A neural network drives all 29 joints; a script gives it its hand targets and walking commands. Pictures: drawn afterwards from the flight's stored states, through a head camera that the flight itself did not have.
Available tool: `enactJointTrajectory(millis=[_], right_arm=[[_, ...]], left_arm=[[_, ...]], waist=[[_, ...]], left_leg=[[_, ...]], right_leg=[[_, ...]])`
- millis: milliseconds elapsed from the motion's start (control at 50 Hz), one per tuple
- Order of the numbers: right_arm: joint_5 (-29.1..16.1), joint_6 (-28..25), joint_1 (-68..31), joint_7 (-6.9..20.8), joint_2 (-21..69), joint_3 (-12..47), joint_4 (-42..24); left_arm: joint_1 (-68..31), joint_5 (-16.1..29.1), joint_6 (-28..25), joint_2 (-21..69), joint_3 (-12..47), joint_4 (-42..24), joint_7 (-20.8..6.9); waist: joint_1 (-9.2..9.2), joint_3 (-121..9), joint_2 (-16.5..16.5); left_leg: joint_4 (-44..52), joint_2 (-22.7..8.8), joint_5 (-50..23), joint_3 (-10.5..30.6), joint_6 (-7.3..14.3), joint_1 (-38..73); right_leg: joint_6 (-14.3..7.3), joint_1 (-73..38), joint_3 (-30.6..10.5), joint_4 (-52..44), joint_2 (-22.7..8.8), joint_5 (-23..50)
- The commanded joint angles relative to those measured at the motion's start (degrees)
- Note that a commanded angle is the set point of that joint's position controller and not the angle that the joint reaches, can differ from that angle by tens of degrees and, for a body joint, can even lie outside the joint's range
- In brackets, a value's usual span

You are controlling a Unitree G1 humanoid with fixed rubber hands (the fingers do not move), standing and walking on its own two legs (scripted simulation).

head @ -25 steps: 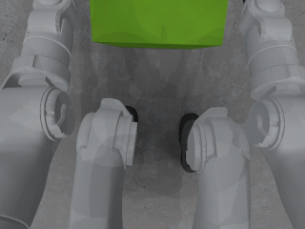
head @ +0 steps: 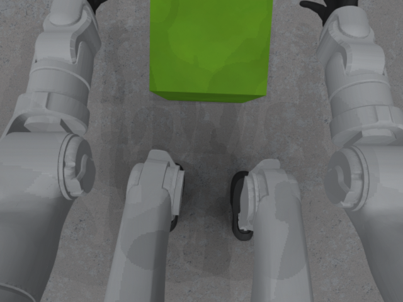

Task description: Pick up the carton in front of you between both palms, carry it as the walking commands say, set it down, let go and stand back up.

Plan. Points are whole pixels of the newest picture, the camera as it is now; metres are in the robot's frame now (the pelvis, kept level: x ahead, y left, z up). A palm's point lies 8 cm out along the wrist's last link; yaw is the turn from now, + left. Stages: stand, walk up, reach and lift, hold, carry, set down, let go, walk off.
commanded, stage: set down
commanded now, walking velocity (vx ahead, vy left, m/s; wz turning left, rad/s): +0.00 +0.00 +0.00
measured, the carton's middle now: (208, 53) +0.53 +0.04 -0.30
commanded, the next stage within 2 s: let go in 0.68 s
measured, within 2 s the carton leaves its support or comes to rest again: neither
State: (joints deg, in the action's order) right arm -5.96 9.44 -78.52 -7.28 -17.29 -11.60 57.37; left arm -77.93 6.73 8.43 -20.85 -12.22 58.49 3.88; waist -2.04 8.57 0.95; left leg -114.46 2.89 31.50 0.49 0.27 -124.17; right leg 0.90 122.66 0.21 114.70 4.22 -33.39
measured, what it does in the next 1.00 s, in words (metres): rises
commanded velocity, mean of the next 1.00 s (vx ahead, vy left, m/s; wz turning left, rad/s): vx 0.00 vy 0.00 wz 0.00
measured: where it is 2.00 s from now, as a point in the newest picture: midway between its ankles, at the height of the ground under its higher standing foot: (205, 212)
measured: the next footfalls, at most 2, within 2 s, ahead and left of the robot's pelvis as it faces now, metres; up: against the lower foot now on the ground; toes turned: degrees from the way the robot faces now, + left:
none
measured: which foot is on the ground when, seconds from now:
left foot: down 0.00-1.00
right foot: down 0.00-1.00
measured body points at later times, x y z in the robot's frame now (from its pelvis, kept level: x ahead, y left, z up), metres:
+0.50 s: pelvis +0.02 +0.00 +0.13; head +0.34 +0.02 +0.44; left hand +0.56 +0.24 +0.03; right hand +0.58 -0.16 +0.03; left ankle +0.11 +0.11 -0.39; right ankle +0.10 -0.11 -0.39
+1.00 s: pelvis +0.07 +0.00 +0.27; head +0.34 +0.02 +0.62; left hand +0.48 +0.25 +0.14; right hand +0.50 -0.18 +0.14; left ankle +0.11 +0.11 -0.39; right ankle +0.10 -0.11 -0.39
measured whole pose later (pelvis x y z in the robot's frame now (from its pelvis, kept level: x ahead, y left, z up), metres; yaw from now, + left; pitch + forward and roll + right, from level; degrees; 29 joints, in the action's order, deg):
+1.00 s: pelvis +0.07 +0.00 +0.27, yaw +1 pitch +40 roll -1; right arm 5.0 7.4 -40.7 -1.9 -10.0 -13.4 38.7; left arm -40.9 -4.9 6.5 -13.9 -15.2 40.4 -3.3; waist -1.2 -3.0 0.5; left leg -52.0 2.7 16.5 2.5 0.7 -75.2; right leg 0.5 73.9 -2.7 51.7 3.2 -17.5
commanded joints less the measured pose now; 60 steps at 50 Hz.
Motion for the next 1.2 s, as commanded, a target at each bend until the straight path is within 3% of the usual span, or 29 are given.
enactJointTrajectory(millis=[0, 300, 700, 840, 960, 1180], right_arm=[[1.93, -1.21, -12.58, 0.58, -5.76, -2.39, -4.72], [1.76, 1.64, -9.25, 1.31, -6.09, -1.83, -15.3], [7.36, -1.28, 2.19, 4.63, -1.93, -5.71, -13.15], [11.95, -1.52, 17.99, 4.56, 0.23, -5.02, -19.1], [10.68, -3.68, 31.52, 5.54, 1.58, -1.73, -26.89], [8.7, -8.86, 58.51, 7.66, 2.93, 1.29, -26.17]], left_arm=[[-12.99, -1.79, -1.19, -5.78, -2.15, -4.95, -0.55], [-8.86, -1.77, 1.68, -7.75, -3.37, -14.82, -2.47], [1.51, -7.87, -1.39, -3.05, -7.35, -12.82, -5.61], [17.34, -12.28, -1.69, -1.86, -5.89, -18.38, -6.54], [31.0, -11.42, -3.48, 0.09, -3.39, -26.32, -7.28], [57.87, -8.09, -8.42, 4.21, 1.12, -26.97, -7.5]], waist=[[-0.44, -60.72, -2.01], [-0.89, -77.0, -0.36], [-0.4, -67.29, -0.82], [-0.13, -71.1, -1.19], [0.07, -64.13, -2.1], [1.08, -49.93, -2.25]], left_leg=[[12.66, 0.02, -17.79, -1.42, -1.64, 35.97], [27.41, 1.3, -26.34, -2.86, -1.97, 51.08], [51.6, 0.12, -32.4, -0.5, -2.32, 66.34], [58.95, 0.14, -38.09, -0.37, -1.67, 78.85], [64.59, -0.66, -42.22, 1.28, -1.38, 88.5], [72.52, -1.95, -49.05, 3.63, -1.39, 100.84]], right_leg=[[0.22, -24.85, 2.86, -12.55, 0.81, 12.89], [1.17, -42.46, 2.84, -27.6, 1.62, 21.25], [1.65, -56.12, 0.67, -52.59, 0.2, 27.77], [1.49, -68.72, 0.36, -60.22, 0.19, 34.21], [1.01, -73.43, -0.52, -66.38, -0.58, 35.86], [0.57, -81.23, -2.29, -74.79, -1.42, 39.28]])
